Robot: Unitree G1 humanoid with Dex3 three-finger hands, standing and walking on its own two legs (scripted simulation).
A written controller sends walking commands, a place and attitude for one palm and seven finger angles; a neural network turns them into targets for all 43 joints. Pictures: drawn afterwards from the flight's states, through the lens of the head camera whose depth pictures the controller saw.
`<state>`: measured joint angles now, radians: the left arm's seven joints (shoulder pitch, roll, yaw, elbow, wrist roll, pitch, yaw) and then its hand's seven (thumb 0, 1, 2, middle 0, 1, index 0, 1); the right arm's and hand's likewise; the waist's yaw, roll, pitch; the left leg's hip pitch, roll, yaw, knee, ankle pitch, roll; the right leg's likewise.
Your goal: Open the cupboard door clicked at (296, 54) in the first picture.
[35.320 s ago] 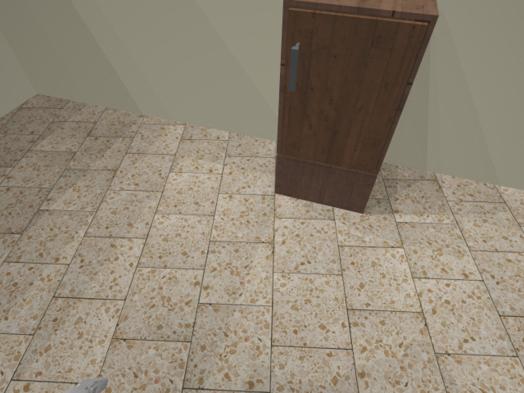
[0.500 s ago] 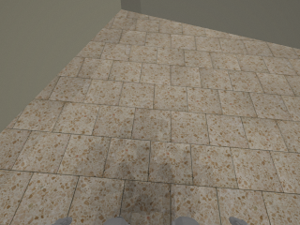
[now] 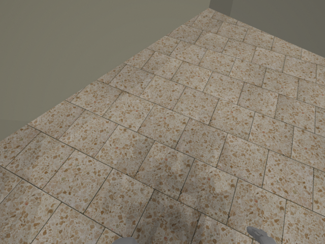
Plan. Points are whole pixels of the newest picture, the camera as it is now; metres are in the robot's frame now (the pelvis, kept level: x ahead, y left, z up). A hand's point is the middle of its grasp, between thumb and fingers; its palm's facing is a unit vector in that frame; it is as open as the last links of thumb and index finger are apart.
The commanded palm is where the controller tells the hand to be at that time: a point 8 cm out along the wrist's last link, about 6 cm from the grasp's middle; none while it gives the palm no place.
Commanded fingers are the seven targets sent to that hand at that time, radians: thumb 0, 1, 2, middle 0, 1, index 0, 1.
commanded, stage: turn to face it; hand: left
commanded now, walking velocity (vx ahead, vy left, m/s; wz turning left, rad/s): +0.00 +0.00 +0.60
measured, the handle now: out of the picture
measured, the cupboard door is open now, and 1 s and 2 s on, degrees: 42 42 42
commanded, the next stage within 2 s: none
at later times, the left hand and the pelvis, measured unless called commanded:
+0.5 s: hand out of the picture +0.05 +0.16 -0.14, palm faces +0.28 -0.92 -0.26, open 7.4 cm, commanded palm none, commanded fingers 0.00 0.90 0.90 -0.20 -0.30 -0.20 -0.30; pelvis +0.01 -0.06 +0.01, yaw +18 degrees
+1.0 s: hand out of the picture +0.00 +0.17 -0.14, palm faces +0.57 -0.77 -0.30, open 7.4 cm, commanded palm none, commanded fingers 0.00 0.90 0.90 -0.20 -0.30 -0.20 -0.30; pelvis +0.04 -0.07 +0.00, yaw +36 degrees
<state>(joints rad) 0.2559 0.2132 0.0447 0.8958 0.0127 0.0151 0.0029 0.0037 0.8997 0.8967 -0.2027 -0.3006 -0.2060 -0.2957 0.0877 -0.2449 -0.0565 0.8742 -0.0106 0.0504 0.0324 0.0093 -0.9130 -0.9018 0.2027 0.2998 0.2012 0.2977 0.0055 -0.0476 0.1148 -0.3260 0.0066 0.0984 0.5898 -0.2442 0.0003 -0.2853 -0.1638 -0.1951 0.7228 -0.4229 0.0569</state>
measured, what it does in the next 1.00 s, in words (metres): steps on the spot, turning left: right foot, then left foot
